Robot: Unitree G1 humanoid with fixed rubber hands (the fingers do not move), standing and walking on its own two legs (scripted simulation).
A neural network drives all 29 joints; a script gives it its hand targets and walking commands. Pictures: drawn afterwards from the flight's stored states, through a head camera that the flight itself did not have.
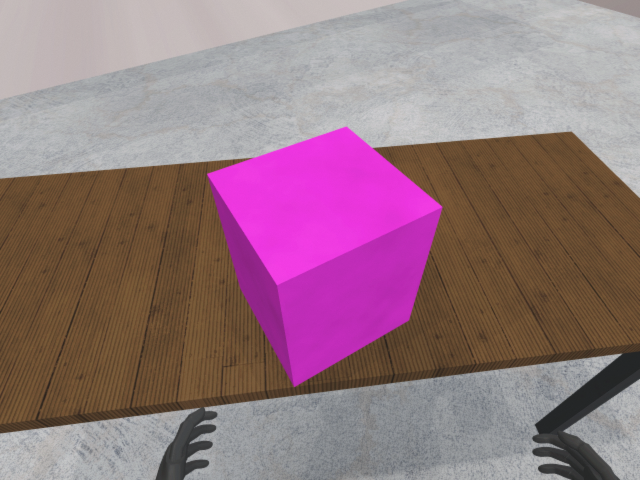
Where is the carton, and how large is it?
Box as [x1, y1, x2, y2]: [207, 126, 442, 386]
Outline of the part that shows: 346,126 207,174 240,288 294,386 408,320 442,207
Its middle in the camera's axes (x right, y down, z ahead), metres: +0.00 +0.03 +0.55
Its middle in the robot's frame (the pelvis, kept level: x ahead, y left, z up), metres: +0.42 +0.04 +0.04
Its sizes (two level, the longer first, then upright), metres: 0.210 0.200 0.250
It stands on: a table, 0.69 m high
